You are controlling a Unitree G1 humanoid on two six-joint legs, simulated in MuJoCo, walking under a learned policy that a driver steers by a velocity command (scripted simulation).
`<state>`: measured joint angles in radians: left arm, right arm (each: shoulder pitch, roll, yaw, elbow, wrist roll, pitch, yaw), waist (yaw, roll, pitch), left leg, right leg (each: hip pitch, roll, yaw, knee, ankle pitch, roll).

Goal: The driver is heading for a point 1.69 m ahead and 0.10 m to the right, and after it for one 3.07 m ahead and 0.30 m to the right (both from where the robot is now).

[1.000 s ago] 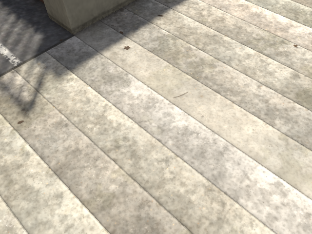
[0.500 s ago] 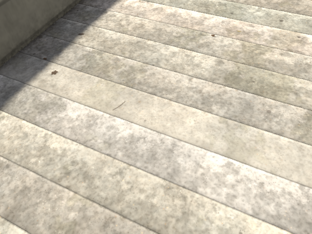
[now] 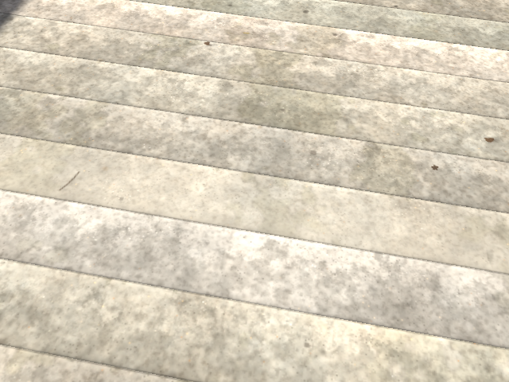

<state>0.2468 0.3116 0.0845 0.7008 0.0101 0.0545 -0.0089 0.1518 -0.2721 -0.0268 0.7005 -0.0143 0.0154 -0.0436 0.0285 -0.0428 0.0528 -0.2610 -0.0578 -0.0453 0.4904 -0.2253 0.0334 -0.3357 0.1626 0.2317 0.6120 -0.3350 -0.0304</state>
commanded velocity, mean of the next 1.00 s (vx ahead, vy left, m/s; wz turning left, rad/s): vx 0.02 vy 0.00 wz -0.36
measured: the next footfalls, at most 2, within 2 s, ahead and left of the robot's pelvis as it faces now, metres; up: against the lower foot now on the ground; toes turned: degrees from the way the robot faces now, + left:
right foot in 0.42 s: -0.02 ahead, -0.11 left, +0.00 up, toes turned -15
left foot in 0.88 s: +0.03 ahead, +0.07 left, +0.00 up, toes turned -20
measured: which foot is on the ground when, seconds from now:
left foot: down 0.00-0.42, up 0.44-0.86, down 0.88-1.00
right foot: up 0.00-0.40, down 0.42-0.90, up 0.92-1.00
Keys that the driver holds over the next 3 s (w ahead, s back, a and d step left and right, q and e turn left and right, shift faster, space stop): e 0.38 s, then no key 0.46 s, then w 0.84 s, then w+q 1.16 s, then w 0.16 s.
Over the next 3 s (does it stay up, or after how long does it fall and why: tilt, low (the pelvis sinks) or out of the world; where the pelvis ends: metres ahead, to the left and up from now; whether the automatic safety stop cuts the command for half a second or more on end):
stays up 0.93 -0.14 0.01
